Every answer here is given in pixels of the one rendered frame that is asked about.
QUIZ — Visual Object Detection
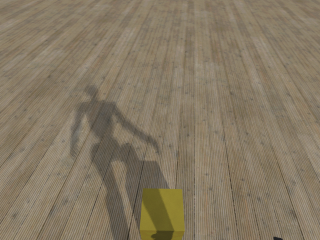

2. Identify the carton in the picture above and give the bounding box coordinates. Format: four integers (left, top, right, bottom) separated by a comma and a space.
139, 188, 185, 240

